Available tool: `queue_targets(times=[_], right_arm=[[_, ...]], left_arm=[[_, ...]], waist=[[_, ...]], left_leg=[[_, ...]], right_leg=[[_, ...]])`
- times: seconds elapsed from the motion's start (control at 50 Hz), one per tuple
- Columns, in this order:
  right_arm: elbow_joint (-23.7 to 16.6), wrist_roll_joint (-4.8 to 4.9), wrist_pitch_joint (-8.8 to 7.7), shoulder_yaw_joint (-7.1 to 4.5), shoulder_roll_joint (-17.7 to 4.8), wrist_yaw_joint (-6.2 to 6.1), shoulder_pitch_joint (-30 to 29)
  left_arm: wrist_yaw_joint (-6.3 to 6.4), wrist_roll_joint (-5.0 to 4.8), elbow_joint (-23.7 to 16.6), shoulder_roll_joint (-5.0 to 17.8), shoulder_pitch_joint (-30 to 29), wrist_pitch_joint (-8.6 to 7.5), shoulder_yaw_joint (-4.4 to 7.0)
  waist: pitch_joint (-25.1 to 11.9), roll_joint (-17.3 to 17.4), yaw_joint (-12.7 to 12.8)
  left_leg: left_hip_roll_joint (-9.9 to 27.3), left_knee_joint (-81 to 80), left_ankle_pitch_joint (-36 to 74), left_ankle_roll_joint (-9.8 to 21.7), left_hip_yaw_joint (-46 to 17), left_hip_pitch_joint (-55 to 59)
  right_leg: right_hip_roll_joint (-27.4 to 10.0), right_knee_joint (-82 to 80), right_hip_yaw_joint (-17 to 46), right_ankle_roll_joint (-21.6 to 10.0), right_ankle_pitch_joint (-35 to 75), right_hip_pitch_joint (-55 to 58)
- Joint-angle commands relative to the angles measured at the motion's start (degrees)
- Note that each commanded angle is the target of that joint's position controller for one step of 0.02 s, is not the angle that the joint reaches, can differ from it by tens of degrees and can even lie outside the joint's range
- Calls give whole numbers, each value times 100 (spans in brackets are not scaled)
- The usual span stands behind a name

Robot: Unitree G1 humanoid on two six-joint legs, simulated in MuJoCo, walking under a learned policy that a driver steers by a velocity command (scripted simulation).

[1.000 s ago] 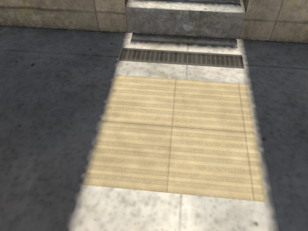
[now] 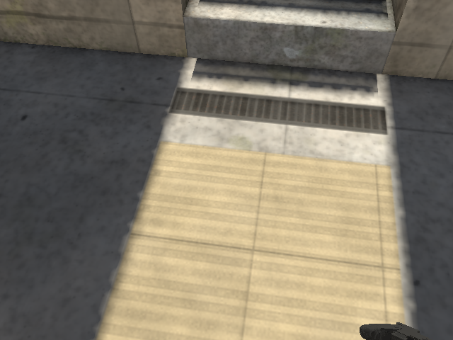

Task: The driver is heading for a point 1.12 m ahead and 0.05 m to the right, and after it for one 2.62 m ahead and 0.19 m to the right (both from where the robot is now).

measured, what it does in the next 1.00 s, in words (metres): walks ahead: left foot, then right foot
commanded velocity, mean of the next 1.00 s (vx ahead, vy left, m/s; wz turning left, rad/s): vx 0.50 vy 0.00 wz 0.00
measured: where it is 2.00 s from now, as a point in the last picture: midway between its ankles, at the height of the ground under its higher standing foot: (255, 153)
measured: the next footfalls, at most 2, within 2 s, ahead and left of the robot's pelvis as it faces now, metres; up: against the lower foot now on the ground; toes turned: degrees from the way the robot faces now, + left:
left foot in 0.04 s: +0.19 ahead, +0.06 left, +0.00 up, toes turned +3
right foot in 0.60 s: +0.50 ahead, -0.11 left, +0.00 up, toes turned -3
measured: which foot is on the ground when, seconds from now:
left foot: up 0.00-0.02, down 0.04-0.60, up 0.62-1.00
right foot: down 0.00-0.02, up 0.04-0.58, down 0.60-1.00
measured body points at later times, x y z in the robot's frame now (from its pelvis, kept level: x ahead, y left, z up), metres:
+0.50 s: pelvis +0.27 -0.01 +0.02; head +0.30 +0.00 +0.46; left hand +0.47 +0.20 -0.10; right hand +0.17 -0.23 -0.13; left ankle +0.15 +0.05 -0.72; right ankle +0.44 -0.13 -0.69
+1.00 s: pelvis +0.54 -0.04 +0.02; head +0.57 -0.04 +0.47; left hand +0.45 +0.19 -0.12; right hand +0.71 -0.26 -0.11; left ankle +0.71 +0.10 -0.67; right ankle +0.46 -0.10 -0.72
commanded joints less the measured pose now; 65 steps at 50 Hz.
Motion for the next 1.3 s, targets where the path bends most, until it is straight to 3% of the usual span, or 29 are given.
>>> queue_targets(times=[0.02, 0.04, 0.06, 0.08, 0.1, 0.14, 0.16, 0.22, 0.38, 0.48, 0.54, 0.58, 0.6, 0.62, 0.64, 0.66, 0.7, 0.74, 0.82, 0.92, 1.04, 1.1, 1.14, 1.16, 1.18, 1.2, 1.22, 1.24, 1.3], right_arm=[[494, -24, -104, -351, -944, -179, 2292], [615, -146, -110, -479, -1372, -250, 3085], [571, -220, -95, -492, -1491, -187, 2807], [550, 64, -81, -474, -1196, -107, 2363], [465, 101, -101, -394, -893, -82, 1793], [552, 41, -217, -281, -488, -67, 1633], [667, 39, -266, -232, -368, -94, 1720], [925, 68, -397, -249, -559, -105, 2165], [1229, 75, -370, -173, -615, -136, 3143], [1407, -27, -324, -151, -666, -228, 3543], [1428, -55, -312, -178, -782, -278, 3292], [1417, -13, -294, -193, -858, -265, 3077], [1263, 48, -320, -149, -756, -246, 2975], [1133, 270, -318, -34, -146, -187, 3576], [1231, 111, -305, -204, -713, -202, 3440], [1040, 57, -306, -245, -736, -189, 2897], [938, -6, -283, -241, -543, -141, 2438], [983, -113, -129, -213, -304, -61, 2601], [707, -117, -2, -235, -318, 14, 1919], [286, -28, -11, -168, -287, 30, 637], [-26, -16, -65, -157, -388, 7, -207], [57, -17, -150, -224, -486, -39, 236], [621, -87, -252, -377, -732, -139, 1902], [808, -231, -293, -519, -1240, -206, 2961], [839, -212, -239, -617, -1630, -167, 3068], [773, 6, -170, -566, -1286, -124, 2548], [673, 46, -183, -467, -958, -102, 1945], [667, 21, -228, -396, -679, -79, 1684], [900, 37, -343, -282, -364, -133, 1865]], left_arm=[[50, 14, -254, 1094, -360, -13, 215], [4, 1, -408, 844, -333, -24, 149], [-56, -91, -370, 240, 525, 31, 73], [-42, 54, -394, 836, 14, 42, 195], [-82, 52, -582, 908, -521, 13, 235], [-124, 99, -591, 765, -761, 61, 242], [-166, 137, -561, 603, -630, 135, 207], [-238, 145, -649, 448, -890, 254, 193], [-270, 40, -1238, 460, -2860, 293, 140], [-255, 34, -1473, 502, -3596, 247, 118], [-214, 34, -1424, 608, -3235, 166, 171], [-114, 71, -902, 826, -1685, 78, 309], [-42, 211, -646, 1191, -652, 28, 437], [-35, 325, -589, 1773, -128, 48, 596], [-116, 70, -560, 1492, -398, 126, 567], [-140, -28, -619, 1221, -1068, 131, 492], [-165, -10, -639, 683, -1594, 45, 359], [-129, -9, -447, 451, -1443, -26, 275], [-117, -27, -193, 729, -916, -115, 314], [-109, -29, -45, 700, -399, -102, 254], [-9, 59, 188, 788, 135, -52, 257], [39, 90, 207, 894, -75, -28, 291], [19, 45, 180, 901, -238, -4, 285], [1, -10, -34, 714, -260, -20, 221], [-60, -209, -34, 229, 449, -5, 162], [-38, -38, -34, 791, -93, 27, 307], [-72, -17, -222, 766, -625, -2, 326], [-87, -10, -256, 660, -837, -13, 317], [-177, 136, -202, 383, -709, 189, 305]], waist=[[-1023, -509, -1387], [-1631, 154, -1564], [-1873, 1071, -815], [-1272, 193, -866], [-474, 136, -632], [-8, -178, -323], [-39, -84, -170], [14, 50, -109], [156, 254, -638], [202, 342, -832], [48, 409, -495], [-714, 323, 168], [-1352, 80, 554], [-2174, -1184, 352], [-2085, -612, 299], [-1069, -471, -5], [-308, -204, -307], [-239, -333, -549], [-35, -344, -571], [140, -398, -266], [242, -437, -45], [20, -477, -346], [-850, -279, -1015], [-1620, 289, -1330], [-2170, 1480, -975], [-1564, 429, -880], [-798, 273, -684], [-464, 56, -528], [-320, 233, -189]], left_leg=[[-22, -543, -87, 400, -298, 2881], [1270, -610, -954, 738, -1719, 4017], [2662, -1141, -1156, 1646, -4583, 5019], [2371, -1810, -2162, 1540, -4596, 4232], [2206, -2129, -2302, 1357, -3776, 3335], [1738, -2421, -1132, 982, -2806, 2268], [1545, -2521, -755, 836, -2421, 1987], [1355, -2683, 36, 763, -1793, 1824], [1041, -2618, 1527, 249, -1109, 2688], [1335, -2218, 2321, 393, -1142, 3769], [1477, -1568, 3751, 356, -1020, 3947], [1274, 51, 4360, 189, -796, 3557], [1078, 1476, 2801, 101, -679, 2377], [62, 3828, -1104, -200, -217, 256], [-38, 4437, -2397, -99, -937, -346], [314, 4347, -1859, -68, -1020, -641], [660, 3700, -1287, -117, -975, -277], [748, 3333, -1149, -241, -895, 186], [871, 2744, -533, -407, -658, -332], [803, 1176, 411, -515, -388, -499], [604, 213, 163, -307, -302, -601], [299, -199, -504, -44, -172, 292], [150, -671, -303, 246, -183, 2442], [1491, -710, -685, 576, -1656, 3965], [2867, -1467, -913, 1439, -4390, 5151], [2506, -1729, -1392, 1215, -4216, 4549], [2298, -1881, -1191, 1011, -3318, 3700], [2039, -2087, -562, 837, -2758, 3053], [1551, -2336, 359, 530, -1803, 2279]], right_leg=[[-1459, 2966, 157, 7, 6714, -1119], [-1025, 4808, -101, -37, 4273, -2123], [2, 6798, -78, 110, -831, -4242], [-321, 6800, 372, -59, -249, -4680], [-583, 6477, 320, -81, 321, -4761], [-880, 5903, 299, -16, 636, -4267], [-964, 5667, 267, 71, 692, -3975], [-1102, 5203, 50, 242, 969, -4104], [-1071, 3140, -438, 457, 2492, -4845], [-834, 2349, -538, 310, 2117, -4972], [-566, 1920, -610, 30, 1422, -4161], [-288, 1379, -678, -256, 1553, -2250], [-1144, 1390, 216, -545, 1270, -654], [-2948, 1095, 2991, -1374, 961, 1028], [-2950, 496, 3828, -1476, 852, 693], [-2707, 318, 2840, -1265, 688, -204], [-2172, -107, 1726, -865, 1421, -1522], [-1852, -287, 1100, -662, 2024, -2060], [-1663, -538, 604, -658, 2551, -2096], [-1478, -584, 253, -492, 3130, -1786], [-1833, -252, 280, -561, 3736, -615], [-1883, 523, 118, -427, 5256, -425], [-1543, 2404, -184, -229, 5488, -1053], [-1221, 4164, -415, -112, 3433, -2297], [-109, 6125, -488, 102, -812, -4268], [-474, 6407, 211, 6, -477, -4784], [-712, 6190, 204, -12, 124, -4873], [-888, 5884, 182, 12, 476, -4641], [-1053, 5318, 77, 182, 718, -3996]])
